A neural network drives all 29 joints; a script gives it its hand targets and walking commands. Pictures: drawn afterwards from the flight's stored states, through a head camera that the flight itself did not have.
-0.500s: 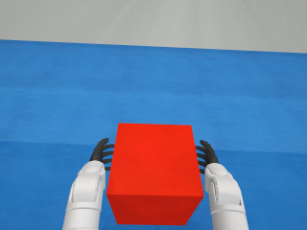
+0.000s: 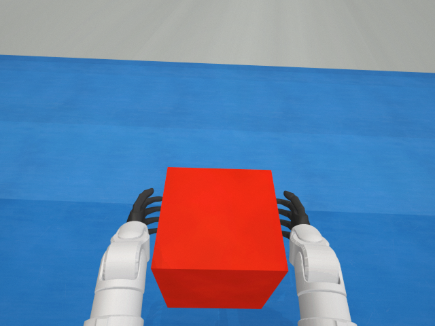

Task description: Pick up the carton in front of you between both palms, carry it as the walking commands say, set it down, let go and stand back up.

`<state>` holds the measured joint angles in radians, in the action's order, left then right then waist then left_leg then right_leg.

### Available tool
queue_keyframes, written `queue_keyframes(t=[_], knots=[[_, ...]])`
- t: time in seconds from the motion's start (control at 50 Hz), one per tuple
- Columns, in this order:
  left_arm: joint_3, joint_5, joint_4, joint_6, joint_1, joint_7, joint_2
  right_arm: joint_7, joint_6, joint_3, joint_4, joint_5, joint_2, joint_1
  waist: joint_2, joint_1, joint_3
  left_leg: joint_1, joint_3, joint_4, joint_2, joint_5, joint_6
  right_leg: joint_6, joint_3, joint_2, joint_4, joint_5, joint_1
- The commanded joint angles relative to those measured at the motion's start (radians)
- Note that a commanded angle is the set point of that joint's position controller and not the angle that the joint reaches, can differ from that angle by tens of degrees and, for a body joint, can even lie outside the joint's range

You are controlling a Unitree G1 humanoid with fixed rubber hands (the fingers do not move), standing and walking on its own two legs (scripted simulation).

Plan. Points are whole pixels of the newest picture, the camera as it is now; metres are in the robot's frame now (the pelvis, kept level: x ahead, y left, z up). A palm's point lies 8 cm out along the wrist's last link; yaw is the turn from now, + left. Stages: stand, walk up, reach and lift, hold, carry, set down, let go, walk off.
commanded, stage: hold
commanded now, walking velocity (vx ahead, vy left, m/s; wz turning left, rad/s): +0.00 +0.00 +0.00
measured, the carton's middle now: (217, 241) +0.31 +0.00 -0.05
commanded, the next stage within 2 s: set down in 0.36 s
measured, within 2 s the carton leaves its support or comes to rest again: neither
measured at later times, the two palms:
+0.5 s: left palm (132, 240) +0.25 +0.15 +0.05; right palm (304, 239) +0.26 -0.15 +0.05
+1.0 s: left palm (159, 250) +0.32 +0.14 -0.13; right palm (282, 253) +0.32 -0.16 -0.13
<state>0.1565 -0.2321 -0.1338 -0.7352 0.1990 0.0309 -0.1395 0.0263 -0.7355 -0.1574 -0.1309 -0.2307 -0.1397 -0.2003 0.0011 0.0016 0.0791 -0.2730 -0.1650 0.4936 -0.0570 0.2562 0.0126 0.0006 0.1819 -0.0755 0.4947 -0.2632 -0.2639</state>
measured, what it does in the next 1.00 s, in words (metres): lowers itself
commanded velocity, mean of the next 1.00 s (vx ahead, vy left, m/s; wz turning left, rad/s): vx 0.00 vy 0.00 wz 0.00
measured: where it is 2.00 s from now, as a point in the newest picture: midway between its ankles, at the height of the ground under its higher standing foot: outside the picture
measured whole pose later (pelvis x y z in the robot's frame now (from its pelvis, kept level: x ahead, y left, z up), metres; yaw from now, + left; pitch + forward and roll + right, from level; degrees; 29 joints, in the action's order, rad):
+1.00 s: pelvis -0.07 +0.00 -0.06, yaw +1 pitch +21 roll +0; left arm 0.46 -0.35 -0.56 -0.21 0.67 0.01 -0.15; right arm -0.02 -0.21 -0.49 -0.55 -0.34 -0.14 -0.67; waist 0.01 -0.03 -0.12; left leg -0.97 0.09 0.90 0.06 0.29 -0.01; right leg -0.02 -0.08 0.05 0.90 -0.31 -0.95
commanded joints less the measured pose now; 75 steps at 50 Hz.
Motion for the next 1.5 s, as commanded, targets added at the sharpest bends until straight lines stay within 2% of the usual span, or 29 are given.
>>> queue_keyframes(t=[0.0,0.02,0.06,0.08,0.1,0.12,0.2,0.34,0.4,0.46,0.5,0.56,0.64,0.72,0.8,0.92,1.0,1.06,1.12,1.2,1.32,1.48], knots=[[-0.523,0.235,0.073,0.029,0.305,-0.230,-0.892,-0.222,0.025,0.523,0.074,0.233,-0.885,-0.303,-0.013,-0.011,0.174,0.261,0.243,-0.096,0.146,-0.559,0.011,0.018,-0.258,0.160,-0.105,0.554,0.242],[-0.509,0.216,0.098,0.043,0.296,-0.219,-0.857,-0.220,0.039,0.519,0.109,0.216,-0.836,-0.306,0.021,0.009,0.224,0.320,0.266,-0.107,0.132,-0.606,0.008,0.017,-0.280,0.150,-0.097,0.628,0.260],[-0.504,0.200,0.105,0.047,0.342,-0.218,-0.846,-0.219,0.046,0.503,0.094,0.209,-0.847,-0.328,-0.013,0.004,0.207,0.336,0.258,-0.116,0.132,-0.581,-0.006,0.007,-0.280,0.157,-0.136,0.544,0.278],[-0.494,0.200,0.085,0.051,0.346,-0.222,-0.850,-0.220,0.048,0.506,0.082,0.205,-0.847,-0.347,-0.020,0.007,0.189,0.337,0.254,-0.129,0.141,-0.524,-0.009,-0.006,-0.276,0.164,-0.145,0.518,0.269],[-0.482,0.202,0.058,0.056,0.336,-0.216,-0.847,-0.223,0.052,0.505,0.064,0.208,-0.819,-0.364,0.013,0.019,0.176,0.339,0.245,-0.158,0.145,-0.422,-0.010,-0.005,-0.273,0.162,-0.147,0.478,0.276],[-0.502,0.207,0.059,0.055,0.393,-0.223,-0.856,-0.225,0.054,0.501,0.052,0.202,-0.847,-0.370,0.003,-0.003,0.153,0.289,0.244,-0.161,0.144,-0.397,-0.019,-0.005,-0.261,0.175,-0.150,0.405,0.286],[-0.504,0.214,0.024,0.049,0.435,-0.243,-0.890,-0.235,0.053,0.489,0.005,0.206,-0.891,-0.414,-0.009,0.000,0.157,0.344,0.246,-0.148,0.152,-0.382,-0.022,-0.006,-0.267,0.177,-0.171,0.331,0.238],[-0.443,0.186,-0.076,0.036,0.498,-0.272,-0.923,-0.266,0.044,0.420,-0.108,0.174,-0.921,-0.485,0.002,-0.005,0.059,0.282,0.237,-0.177,0.143,-0.146,-0.013,0.009,-0.262,0.161,-0.202,0.119,0.190],[-0.402,0.171,-0.132,0.044,0.604,-0.287,-0.933,-0.283,0.052,0.387,-0.160,0.161,-0.936,-0.596,-0.001,-0.002,0.028,0.253,0.229,-0.174,0.140,-0.028,-0.006,0.015,-0.255,0.155,-0.200,0.000,0.157],[-0.323,0.137,-0.254,0.075,0.757,-0.310,-0.941,-0.305,0.081,0.313,-0.279,0.128,-0.947,-0.754,-0.011,-0.004,0.002,0.206,0.217,-0.146,0.137,0.122,0.005,0.023,-0.246,0.148,-0.181,-0.160,0.110],[-0.244,0.096,-0.361,0.104,0.859,-0.317,-0.937,-0.311,0.111,0.234,-0.377,0.085,-0.941,-0.855,-0.020,-0.006,-0.009,0.177,0.221,-0.122,0.133,0.189,0.010,0.026,-0.242,0.146,-0.158,-0.223,0.084],[-0.095,0.016,-0.483,0.138,0.949,-0.291,-0.881,-0.286,0.149,0.081,-0.491,0.009,-0.873,-0.944,-0.005,-0.004,-0.045,0.122,0.225,-0.091,0.129,0.246,0.009,0.031,-0.241,0.146,-0.118,-0.267,0.048],[0.112,-0.114,-0.580,0.178,0.941,-0.236,-0.736,-0.228,0.189,-0.132,-0.586,-0.126,-0.718,-0.932,0.009,-0.018,-0.086,0.031,0.212,-0.035,0.139,0.227,0.004,0.034,-0.226,0.155,-0.054,-0.237,-0.029],[0.202,-0.188,-0.585,0.256,0.890,-0.201,-0.605,-0.202,0.260,-0.225,-0.572,-0.202,-0.589,-0.880,0.009,-0.023,-0.030,-0.082,0.198,0.038,0.153,0.115,-0.006,0.019,-0.210,0.168,0.022,-0.111,-0.119],[0.158,-0.169,-0.569,0.382,0.884,-0.187,-0.618,-0.199,0.383,-0.163,-0.545,-0.168,-0.604,-0.888,-0.001,-0.023,0.122,-0.195,0.196,0.149,0.176,-0.023,-0.013,0.004,-0.206,0.185,0.134,0.015,-0.237],[-0.120,-0.036,-0.516,0.574,0.959,-0.189,-0.805,-0.224,0.572,0.098,-0.511,-0.034,-0.782,-0.950,0.006,-0.037,0.532,-0.287,0.208,0.350,0.195,-0.231,-0.032,-0.011,-0.204,0.214,0.336,0.218,-0.389],[-0.329,0.051,-0.414,0.606,1.014,-0.187,-0.897,-0.238,0.599,0.301,-0.410,0.063,-0.856,-1.003,0.011,-0.037,0.930,-0.299,0.212,0.487,0.200,-0.403,-0.043,-0.028,-0.196,0.226,0.473,0.367,-0.443],[-0.410,0.092,-0.367,0.581,1.005,-0.187,-0.926,-0.247,0.574,0.370,-0.371,0.110,-0.878,-0.993,0.022,-0.043,1.060,-0.348,0.208,0.560,0.203,-0.449,-0.051,-0.038,-0.189,0.228,0.540,0.381,-0.551],[-0.404,0.092,-0.391,0.537,0.981,-0.199,-0.925,-0.263,0.531,0.356,-0.399,0.109,-0.885,-0.968,0.023,-0.043,1.006,-0.491,0.194,0.590,0.207,-0.349,-0.054,-0.043,-0.187,0.229,0.576,0.302,-0.651],[-0.341,0.069,-0.458,0.491,0.991,-0.221,-0.908,-0.280,0.483,0.294,-0.466,0.085,-0.877,-0.977,0.025,-0.039,0.891,-0.679,0.176,0.626,0.209,-0.212,-0.048,-0.040,-0.187,0.227,0.617,0.194,-0.771],[-0.262,0.056,-0.528,0.496,1.047,-0.215,-0.869,-0.268,0.483,0.219,-0.531,0.062,-0.845,-1.032,0.020,-0.040,0.880,-0.846,0.171,0.718,0.216,-0.194,-0.047,-0.042,-0.179,0.230,0.710,0.186,-0.926],[-0.246,0.085,-0.552,0.522,1.190,-0.176,-0.825,-0.224,0.507,0.206,-0.544,0.093,-0.797,-1.166,0.023,-0.050,0.998,-0.992,0.153,0.872,0.234,-0.147,-0.058,-0.053,-0.162,0.242,0.860,0.160,-1.054]])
